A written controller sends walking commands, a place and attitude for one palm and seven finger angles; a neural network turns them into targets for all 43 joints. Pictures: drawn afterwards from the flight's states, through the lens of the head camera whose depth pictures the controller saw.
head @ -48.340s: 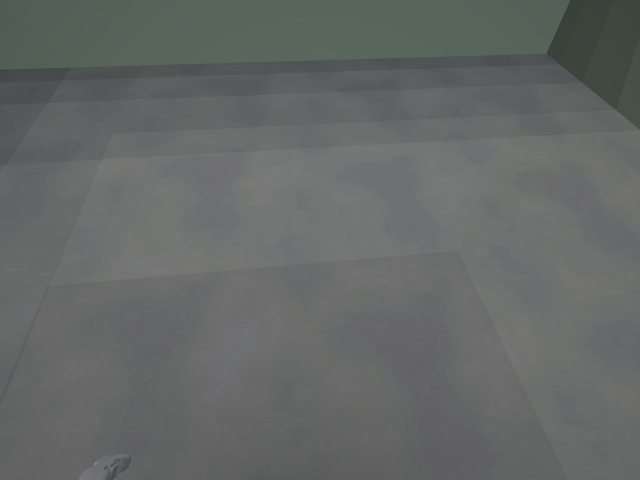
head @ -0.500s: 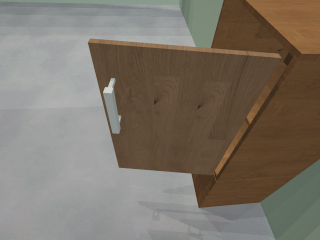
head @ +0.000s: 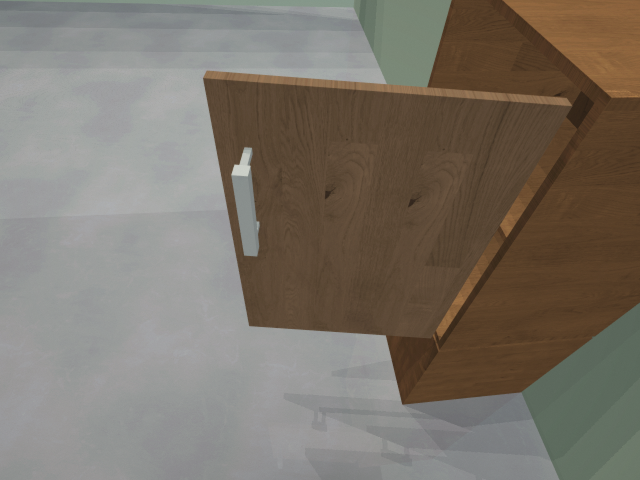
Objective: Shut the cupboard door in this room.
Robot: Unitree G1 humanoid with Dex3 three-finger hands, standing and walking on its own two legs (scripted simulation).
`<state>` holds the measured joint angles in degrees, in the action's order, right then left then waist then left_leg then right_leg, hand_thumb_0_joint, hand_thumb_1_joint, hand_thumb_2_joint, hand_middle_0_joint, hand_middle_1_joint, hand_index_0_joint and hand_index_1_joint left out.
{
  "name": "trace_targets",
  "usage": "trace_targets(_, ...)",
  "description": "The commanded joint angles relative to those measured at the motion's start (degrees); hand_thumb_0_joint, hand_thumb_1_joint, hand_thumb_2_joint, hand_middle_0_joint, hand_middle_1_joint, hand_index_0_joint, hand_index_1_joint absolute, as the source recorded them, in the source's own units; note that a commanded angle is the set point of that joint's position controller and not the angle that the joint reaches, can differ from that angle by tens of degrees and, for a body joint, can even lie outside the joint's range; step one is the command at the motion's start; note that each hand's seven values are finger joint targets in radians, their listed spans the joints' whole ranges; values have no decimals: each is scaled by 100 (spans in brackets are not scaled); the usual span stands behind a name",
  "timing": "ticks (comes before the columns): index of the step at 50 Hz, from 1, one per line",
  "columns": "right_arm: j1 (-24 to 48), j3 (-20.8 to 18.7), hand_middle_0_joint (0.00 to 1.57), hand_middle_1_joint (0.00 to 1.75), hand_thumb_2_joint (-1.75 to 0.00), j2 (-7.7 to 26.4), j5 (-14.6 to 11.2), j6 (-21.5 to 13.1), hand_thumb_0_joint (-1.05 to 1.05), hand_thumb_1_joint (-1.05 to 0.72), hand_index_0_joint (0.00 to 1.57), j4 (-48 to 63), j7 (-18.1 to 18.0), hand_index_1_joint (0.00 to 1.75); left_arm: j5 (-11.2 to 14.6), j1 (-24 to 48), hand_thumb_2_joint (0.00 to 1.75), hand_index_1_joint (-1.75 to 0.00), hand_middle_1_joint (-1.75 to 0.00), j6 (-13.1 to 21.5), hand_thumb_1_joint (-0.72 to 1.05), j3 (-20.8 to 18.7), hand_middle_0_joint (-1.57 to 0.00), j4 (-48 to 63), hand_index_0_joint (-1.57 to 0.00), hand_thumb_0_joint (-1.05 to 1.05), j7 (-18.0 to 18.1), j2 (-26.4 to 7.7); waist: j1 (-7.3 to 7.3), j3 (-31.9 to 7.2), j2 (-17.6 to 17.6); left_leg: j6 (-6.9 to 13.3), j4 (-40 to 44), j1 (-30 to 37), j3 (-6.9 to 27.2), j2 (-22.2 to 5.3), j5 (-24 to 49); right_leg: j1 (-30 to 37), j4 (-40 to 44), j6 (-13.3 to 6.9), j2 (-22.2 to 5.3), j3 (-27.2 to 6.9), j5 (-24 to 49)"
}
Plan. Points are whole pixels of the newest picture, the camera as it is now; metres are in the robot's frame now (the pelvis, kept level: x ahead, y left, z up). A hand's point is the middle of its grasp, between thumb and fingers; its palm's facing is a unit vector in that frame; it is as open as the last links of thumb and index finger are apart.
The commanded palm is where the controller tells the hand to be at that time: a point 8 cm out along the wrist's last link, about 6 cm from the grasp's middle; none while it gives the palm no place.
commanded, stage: come to a stop and stand still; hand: left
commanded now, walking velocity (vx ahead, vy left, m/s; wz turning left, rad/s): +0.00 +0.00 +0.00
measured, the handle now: (249, 205) +0.45 +0.13 +0.08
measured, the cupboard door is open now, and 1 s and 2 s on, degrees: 81 81 81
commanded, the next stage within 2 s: look again from close up in 1.60 s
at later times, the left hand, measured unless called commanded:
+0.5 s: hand out of the picture -0.08 +0.15 -0.18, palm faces +0.02 -0.98 -0.18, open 7.4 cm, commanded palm none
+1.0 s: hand out of the picture -0.05 +0.11 -0.17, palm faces +0.02 -0.99 -0.16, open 7.4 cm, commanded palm none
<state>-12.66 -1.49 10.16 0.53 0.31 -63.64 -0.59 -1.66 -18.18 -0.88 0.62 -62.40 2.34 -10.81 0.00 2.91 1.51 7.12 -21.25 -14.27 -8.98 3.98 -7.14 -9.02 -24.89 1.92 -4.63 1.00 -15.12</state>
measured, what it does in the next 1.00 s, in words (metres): stands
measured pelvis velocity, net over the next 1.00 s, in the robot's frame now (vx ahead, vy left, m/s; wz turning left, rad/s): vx -0.01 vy -0.04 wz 0.00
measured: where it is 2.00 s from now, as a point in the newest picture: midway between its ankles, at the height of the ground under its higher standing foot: outside the picture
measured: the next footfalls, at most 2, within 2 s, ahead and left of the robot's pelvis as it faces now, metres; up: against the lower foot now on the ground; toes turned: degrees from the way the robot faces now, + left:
none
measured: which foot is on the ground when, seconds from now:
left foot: down 0.00-1.00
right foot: down 0.00-1.00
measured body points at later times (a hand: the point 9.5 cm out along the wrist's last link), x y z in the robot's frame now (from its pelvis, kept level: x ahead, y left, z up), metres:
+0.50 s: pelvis -0.02 -0.01 +0.00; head -0.01 -0.01 +0.45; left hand -0.08 +0.20 -0.16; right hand -0.01 -0.24 -0.16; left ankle +0.06 +0.03 -0.74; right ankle -0.02 -0.17 -0.74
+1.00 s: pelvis -0.01 -0.04 +0.00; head +0.00 -0.04 +0.45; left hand -0.05 +0.16 -0.16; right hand -0.03 -0.26 -0.16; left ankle +0.06 +0.03 -0.74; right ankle -0.02 -0.17 -0.74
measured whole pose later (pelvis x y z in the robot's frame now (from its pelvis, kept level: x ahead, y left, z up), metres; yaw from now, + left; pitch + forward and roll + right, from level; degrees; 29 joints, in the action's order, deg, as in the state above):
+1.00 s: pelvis -0.01 -0.04 +0.00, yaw +0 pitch +0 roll +0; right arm -16.9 -1.9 7.0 0.4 0.5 -65.3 -1.0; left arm -1.6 -21.4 0.5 0.2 -63.8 2.4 -6.8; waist -0.6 0.9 0.3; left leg 3.6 -21.1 -15.9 -7.3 1.1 -5.4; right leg -10.9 -25.3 0.6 -1.5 1.9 -14.2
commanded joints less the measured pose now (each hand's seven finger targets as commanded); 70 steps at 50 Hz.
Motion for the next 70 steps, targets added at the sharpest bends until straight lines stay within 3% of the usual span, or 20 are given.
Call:
trace_targets(1,-167,-146,20,30,-90,781,-3,-103,0,-90,20,187,-35,30,15,-620,90,-30,-30,80,90,-96,-20,46,-20,0,34,-467,41,6,-302,-497,1102,321,1527,-1192,-1574,-513,263,-284,-114,-151,-146)
trace_targets(4,-200,-150,20,30,-90,724,-8,-91,0,-90,20,164,-36,30,6,-673,90,-30,-30,85,90,-88,-20,1,-20,0,38,-405,30,132,-163,-498,1093,271,1489,-1183,-1604,-607,323,-284,-117,-190,-171)
trace_targets(11,-272,-176,20,30,-90,676,-5,-68,0,-90,20,116,-42,30,-4,-909,90,-30,-30,66,90,-109,-20,-100,-20,0,42,-298,46,133,-319,-591,1274,209,1499,-1184,-1902,-658,195,-272,-39,-100,-330)
trace_targets(14,-287,-180,20,30,-90,617,-8,-61,0,-90,20,122,-44,30,-13,-983,90,-30,-30,84,90,-115,-20,-119,-20,0,43,-248,50,158,-143,-568,1181,182,1430,-1128,-1767,-677,338,-309,-55,-184,-337)
trace_targets(26,-435,-201,20,30,-90,505,-3,-23,0,-90,20,54,-52,30,-16,-1207,90,-30,-30,84,90,-149,-20,-211,-20,0,33,-154,43,215,-239,-652,1185,86,1343,-1046,-2006,-860,371,-343,24,-208,-696)
trace_targets(28,-443,-193,20,30,-90,455,-12,-24,0,-90,20,67,-50,30,-17,-1229,90,-30,-30,109,90,-151,-20,-202,-20,0,33,-161,57,200,-143,-612,1063,92,1300,-1021,-1857,-853,503,-363,-20,-290,-686)
trace_targets(33,-585,-162,20,30,-90,354,-20,-48,0,-90,20,15,-50,30,15,-1010,90,-30,-30,172,90,-133,-20,-141,-20,0,38,-160,-63,173,91,-584,718,481,1205,-991,-1276,-1203,718,-378,-137,-487,-767)
trace_targets(37,-625,-156,20,30,-90,349,-8,-41,0,-90,20,-26,-50,30,9,-1037,90,-30,-30,154,90,-137,-20,-147,-20,0,36,-137,-38,375,-191,-591,907,198,1312,-1027,-1699,-1198,624,-352,-61,-394,-905)
trace_targets(41,-626,-148,20,30,-90,324,-1,-45,0,-90,20,-15,-58,30,2,-1114,90,-30,-30,151,90,-149,-20,-167,-20,0,28,-118,7,341,-301,-598,944,64,1300,-1014,-1750,-1038,580,-366,-32,-376,-798)
trace_targets(45,-713,-131,20,30,-90,256,-1,-52,0,-90,20,-14,-58,30,20,-1008,90,-30,-30,180,90,-145,-20,-113,-20,0,26,-126,-35,279,-43,-610,684,242,1191,-949,-1316,-1137,728,-403,-118,-491,-849)
trace_targets(51,-774,-92,20,30,-90,238,-11,-99,0,-90,20,-46,-66,30,39,-825,90,-30,-30,219,90,-138,-20,-53,-20,0,35,-130,-63,186,-182,-577,599,384,1189,-1016,-964,-1028,665,-396,-126,-466,-420)
trace_targets(70,-656,0,20,30,-90,249,-24,-157,0,-90,20,-119,-89,30,66,-580,90,-30,-30,257,90,-107,-20,-5,-20,0,47,-200,-33,65,-181,-567,344,626,1082,-1048,111,-594,710,-386,-187,-498,405)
